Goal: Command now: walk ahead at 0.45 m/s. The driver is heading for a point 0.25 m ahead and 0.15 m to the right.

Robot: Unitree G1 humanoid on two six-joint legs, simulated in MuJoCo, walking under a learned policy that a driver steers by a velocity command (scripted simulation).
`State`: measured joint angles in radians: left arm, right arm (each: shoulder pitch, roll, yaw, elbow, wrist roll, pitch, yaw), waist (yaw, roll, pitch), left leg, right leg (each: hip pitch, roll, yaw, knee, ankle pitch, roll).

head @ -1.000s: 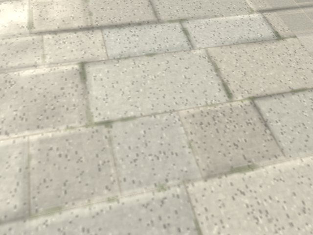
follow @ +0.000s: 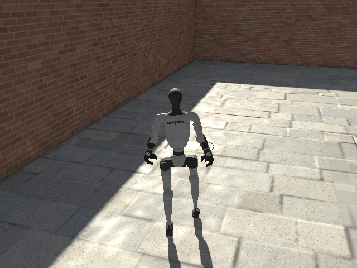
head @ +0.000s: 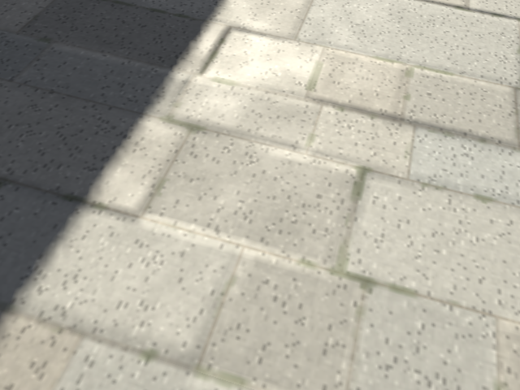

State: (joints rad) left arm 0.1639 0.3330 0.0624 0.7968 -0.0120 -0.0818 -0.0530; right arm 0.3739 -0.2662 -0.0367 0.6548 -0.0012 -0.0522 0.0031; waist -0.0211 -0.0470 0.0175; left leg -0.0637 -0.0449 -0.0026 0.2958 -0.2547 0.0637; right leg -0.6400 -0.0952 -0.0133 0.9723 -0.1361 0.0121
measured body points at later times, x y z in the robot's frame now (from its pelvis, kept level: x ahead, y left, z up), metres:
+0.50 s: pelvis +0.23 -0.03 -0.01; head +0.27 -0.03 +0.43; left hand +0.39 +0.22 -0.13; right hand +0.33 -0.31 -0.13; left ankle +0.27 +0.13 -0.71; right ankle +0.30 -0.12 -0.75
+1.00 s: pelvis +0.32 +0.01 -0.01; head +0.34 +0.01 +0.44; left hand +0.45 +0.26 -0.15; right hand +0.42 -0.25 -0.13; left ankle +0.33 +0.13 -0.75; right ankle +0.30 -0.12 -0.75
